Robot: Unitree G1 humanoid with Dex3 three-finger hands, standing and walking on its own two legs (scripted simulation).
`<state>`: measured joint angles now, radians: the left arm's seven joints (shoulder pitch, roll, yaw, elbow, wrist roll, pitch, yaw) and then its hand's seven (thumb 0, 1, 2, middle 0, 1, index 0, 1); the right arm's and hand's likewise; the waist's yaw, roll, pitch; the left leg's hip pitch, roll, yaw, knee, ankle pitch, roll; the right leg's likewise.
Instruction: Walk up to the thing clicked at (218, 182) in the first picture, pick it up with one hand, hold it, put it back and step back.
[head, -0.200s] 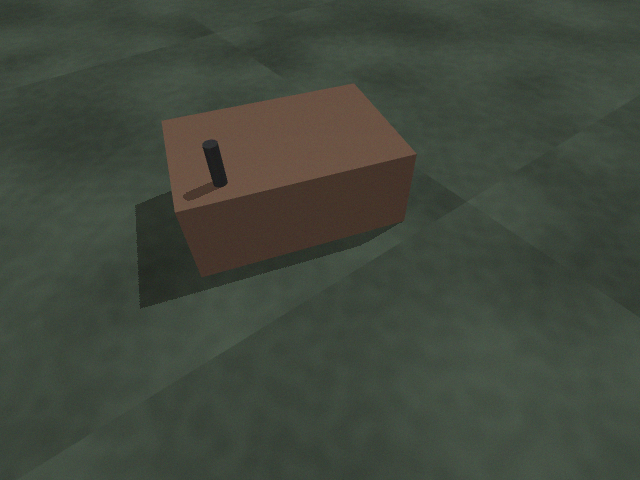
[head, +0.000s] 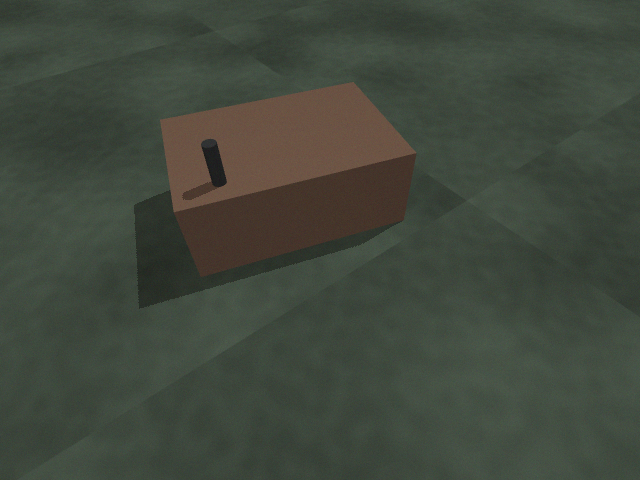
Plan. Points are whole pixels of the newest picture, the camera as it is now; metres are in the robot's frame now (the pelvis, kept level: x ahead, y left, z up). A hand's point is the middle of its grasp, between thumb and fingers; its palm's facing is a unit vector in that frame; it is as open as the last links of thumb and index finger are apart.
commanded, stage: stand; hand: left
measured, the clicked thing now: (214, 163) +1.16 +0.38 -0.34
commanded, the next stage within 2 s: walk up in 0.92 s
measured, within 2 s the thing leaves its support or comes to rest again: neither
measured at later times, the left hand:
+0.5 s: hand out of the picture +0.08 +0.25 -0.16, palm faces -0.01 -0.94 -0.34, open 7.4 cm
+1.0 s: hand out of the picture +0.08 +0.26 -0.15, palm faces +0.04 -0.95 -0.32, open 7.4 cm
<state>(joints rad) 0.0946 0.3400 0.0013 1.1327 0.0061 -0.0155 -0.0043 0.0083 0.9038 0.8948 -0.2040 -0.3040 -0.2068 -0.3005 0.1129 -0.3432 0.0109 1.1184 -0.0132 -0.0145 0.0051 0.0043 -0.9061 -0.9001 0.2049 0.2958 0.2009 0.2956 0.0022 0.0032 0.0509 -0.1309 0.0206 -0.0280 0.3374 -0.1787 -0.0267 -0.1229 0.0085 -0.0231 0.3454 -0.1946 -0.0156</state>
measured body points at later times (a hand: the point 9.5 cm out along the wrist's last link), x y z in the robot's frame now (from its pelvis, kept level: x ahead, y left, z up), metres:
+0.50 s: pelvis +0.01 +0.00 +0.00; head +0.02 +0.00 +0.45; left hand +0.08 +0.30 -0.13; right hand +0.09 -0.30 -0.13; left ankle +0.00 +0.14 -0.75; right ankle +0.00 -0.11 -0.75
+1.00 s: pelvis +0.01 +0.00 +0.00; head +0.01 +0.01 +0.45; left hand +0.08 +0.31 -0.13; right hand +0.08 -0.30 -0.13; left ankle +0.00 +0.13 -0.74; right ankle -0.01 -0.11 -0.75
